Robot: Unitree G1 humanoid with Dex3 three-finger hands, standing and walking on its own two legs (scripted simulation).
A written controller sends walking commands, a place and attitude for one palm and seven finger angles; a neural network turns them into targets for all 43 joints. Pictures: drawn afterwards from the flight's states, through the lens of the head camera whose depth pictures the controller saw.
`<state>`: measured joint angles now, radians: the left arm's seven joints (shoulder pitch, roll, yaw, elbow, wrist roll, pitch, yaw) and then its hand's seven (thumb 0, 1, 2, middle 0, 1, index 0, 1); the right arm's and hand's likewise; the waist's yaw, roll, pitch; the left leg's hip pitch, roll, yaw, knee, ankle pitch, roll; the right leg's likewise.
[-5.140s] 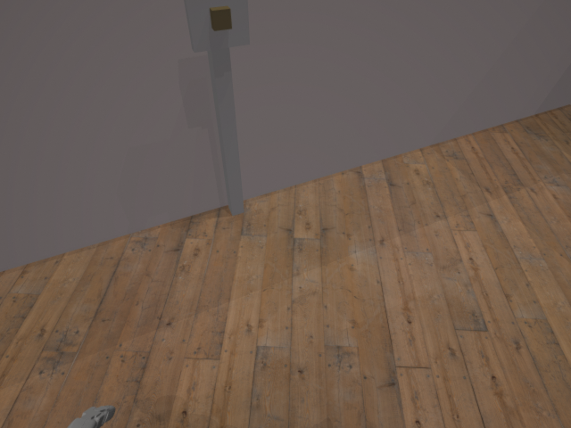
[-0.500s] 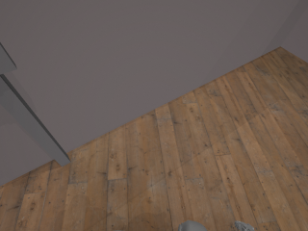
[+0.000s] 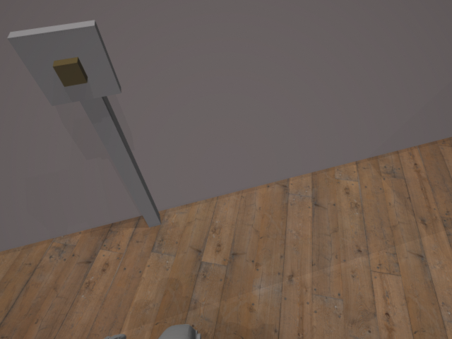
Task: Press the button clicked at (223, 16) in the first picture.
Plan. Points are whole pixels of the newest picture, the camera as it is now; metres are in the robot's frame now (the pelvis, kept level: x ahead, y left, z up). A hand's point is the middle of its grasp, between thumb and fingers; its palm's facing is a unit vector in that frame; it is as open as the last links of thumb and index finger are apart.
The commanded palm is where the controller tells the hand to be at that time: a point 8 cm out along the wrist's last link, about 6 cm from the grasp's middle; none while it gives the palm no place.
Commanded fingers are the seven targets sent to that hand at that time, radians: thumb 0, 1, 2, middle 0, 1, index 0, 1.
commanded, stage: turn to face it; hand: left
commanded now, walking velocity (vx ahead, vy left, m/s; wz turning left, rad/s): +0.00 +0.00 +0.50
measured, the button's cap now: (71, 71) +0.66 +0.40 +0.12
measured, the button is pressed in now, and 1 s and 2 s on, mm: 0 0 0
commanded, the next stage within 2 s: take the last steps up to it in 0.54 s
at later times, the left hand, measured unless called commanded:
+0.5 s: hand out of the picture +0.05 +0.26 -0.16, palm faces +0.21 -0.94 -0.25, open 7.4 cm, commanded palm none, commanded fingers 0.00 0.90 0.90 -0.20 -0.30 -0.20 -0.30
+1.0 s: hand out of the picture -0.09 +0.15 -0.15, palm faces +0.39 -0.89 -0.22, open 7.4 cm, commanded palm none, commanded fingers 0.00 0.90 0.90 -0.20 -0.30 -0.20 -0.30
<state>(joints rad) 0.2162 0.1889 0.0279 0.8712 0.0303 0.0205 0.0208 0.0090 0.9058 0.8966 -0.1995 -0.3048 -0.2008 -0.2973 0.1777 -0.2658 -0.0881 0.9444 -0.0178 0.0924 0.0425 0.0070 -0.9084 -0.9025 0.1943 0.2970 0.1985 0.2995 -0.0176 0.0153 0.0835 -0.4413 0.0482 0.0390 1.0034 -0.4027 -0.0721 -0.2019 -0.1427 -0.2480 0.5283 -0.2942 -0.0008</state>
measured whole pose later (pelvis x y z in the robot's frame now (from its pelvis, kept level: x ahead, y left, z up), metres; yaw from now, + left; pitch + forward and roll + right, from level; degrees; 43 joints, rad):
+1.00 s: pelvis +0.02 +0.00 +0.01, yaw +18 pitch -1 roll +1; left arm 0.43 0.13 0.03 1.08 0.03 -0.04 0.02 0.01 0.92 0.90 -0.20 -0.30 -0.20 -0.30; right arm 0.28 -0.23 -0.08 1.08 -0.03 0.05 0.03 0.01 -0.91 -0.90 0.19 0.30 0.20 0.30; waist 0.03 0.04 -0.02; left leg -0.42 0.10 0.02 0.92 -0.26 -0.04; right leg -0.09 -0.04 -0.17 0.32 -0.22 -0.03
